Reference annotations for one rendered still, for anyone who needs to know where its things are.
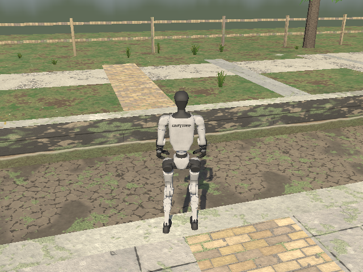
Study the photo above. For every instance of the right robot upper arm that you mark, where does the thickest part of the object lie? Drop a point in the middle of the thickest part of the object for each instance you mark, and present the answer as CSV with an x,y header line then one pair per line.
x,y
200,129

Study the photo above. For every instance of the robot left forearm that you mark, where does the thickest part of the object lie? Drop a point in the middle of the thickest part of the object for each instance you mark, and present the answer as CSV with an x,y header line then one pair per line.
x,y
159,148

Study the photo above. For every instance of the right robot thigh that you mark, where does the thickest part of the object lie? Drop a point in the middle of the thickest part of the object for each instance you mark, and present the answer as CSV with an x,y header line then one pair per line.
x,y
194,170

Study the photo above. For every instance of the right robot hand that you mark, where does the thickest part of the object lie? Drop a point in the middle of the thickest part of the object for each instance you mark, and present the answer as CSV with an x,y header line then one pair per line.
x,y
200,156

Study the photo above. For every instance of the left robot hand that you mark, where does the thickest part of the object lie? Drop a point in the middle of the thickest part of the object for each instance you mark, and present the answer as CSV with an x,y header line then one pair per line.
x,y
164,152

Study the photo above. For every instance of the left robot thigh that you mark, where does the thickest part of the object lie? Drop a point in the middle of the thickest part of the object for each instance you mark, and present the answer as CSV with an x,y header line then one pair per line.
x,y
168,172

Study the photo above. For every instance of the robot thigh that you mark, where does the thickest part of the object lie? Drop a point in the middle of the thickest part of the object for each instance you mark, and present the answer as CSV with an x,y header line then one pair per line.
x,y
168,172
194,170

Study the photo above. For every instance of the robot right forearm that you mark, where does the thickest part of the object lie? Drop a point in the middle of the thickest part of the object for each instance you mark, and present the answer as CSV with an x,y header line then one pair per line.
x,y
203,148

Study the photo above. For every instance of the left robot upper arm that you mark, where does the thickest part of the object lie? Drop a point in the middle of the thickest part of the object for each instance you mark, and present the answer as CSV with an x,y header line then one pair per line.
x,y
163,121

